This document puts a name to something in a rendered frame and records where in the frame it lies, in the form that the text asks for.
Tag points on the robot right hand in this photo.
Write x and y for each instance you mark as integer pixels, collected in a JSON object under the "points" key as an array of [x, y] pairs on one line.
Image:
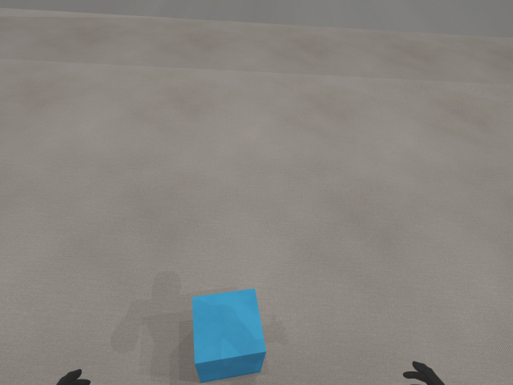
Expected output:
{"points": [[423, 373]]}

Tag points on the carton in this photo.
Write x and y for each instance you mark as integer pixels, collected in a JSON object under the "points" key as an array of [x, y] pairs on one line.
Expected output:
{"points": [[228, 336]]}

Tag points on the robot left hand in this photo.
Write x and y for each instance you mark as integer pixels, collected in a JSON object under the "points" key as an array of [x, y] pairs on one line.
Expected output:
{"points": [[71, 379]]}

